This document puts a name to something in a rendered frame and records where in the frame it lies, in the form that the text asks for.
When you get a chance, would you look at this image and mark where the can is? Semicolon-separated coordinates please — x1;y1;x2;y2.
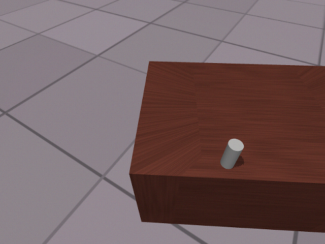
220;139;244;169

